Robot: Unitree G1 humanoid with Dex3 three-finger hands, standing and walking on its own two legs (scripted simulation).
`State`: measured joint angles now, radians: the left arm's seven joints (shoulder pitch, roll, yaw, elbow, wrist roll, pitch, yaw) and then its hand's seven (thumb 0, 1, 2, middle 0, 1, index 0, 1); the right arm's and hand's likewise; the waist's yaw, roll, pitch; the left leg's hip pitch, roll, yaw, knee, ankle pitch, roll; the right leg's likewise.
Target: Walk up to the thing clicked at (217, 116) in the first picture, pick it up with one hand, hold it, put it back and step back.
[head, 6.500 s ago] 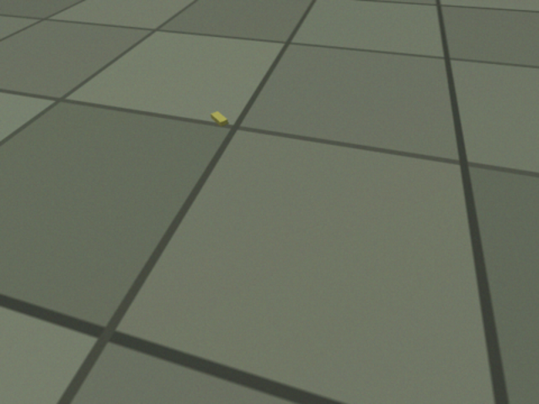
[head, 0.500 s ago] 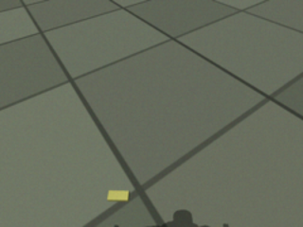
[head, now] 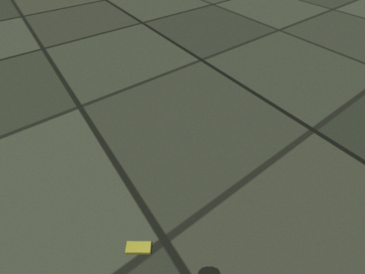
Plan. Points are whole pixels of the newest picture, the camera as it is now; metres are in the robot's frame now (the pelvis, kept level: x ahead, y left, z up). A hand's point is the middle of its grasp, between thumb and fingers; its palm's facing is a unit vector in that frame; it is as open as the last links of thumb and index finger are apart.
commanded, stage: walk up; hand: left
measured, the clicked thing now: (138, 247) +0.42 +0.26 -0.76
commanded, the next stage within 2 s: stand in 0.72 s
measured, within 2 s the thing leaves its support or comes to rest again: neither
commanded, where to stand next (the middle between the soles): +0.06 +0.00 m, yaw +2 degrees
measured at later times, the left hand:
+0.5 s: hand out of the picture +0.09 +0.25 -0.16, palm faces -0.03 -0.94 -0.34, open 7.4 cm
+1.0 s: hand out of the picture +0.11 +0.24 -0.15, palm faces -0.03 -0.94 -0.34, open 7.4 cm
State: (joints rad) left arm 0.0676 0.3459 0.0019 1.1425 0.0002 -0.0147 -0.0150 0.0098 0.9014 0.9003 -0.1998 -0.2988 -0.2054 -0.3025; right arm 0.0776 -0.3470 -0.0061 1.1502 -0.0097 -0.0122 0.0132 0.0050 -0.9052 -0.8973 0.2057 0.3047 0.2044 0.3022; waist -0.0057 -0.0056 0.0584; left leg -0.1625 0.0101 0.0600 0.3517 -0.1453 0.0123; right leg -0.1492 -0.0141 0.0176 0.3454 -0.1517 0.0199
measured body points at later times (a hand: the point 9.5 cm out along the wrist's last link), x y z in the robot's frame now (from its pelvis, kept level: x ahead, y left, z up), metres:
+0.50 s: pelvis +0.01 +0.00 +0.00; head +0.03 +0.00 +0.45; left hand +0.09 +0.30 -0.13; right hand +0.11 -0.29 -0.13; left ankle +0.03 +0.11 -0.75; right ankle +0.03 -0.13 -0.75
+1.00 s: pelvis +0.03 -0.01 +0.00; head +0.04 -0.01 +0.45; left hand +0.11 +0.29 -0.13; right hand +0.10 -0.31 -0.13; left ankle +0.03 +0.11 -0.75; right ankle +0.03 -0.13 -0.75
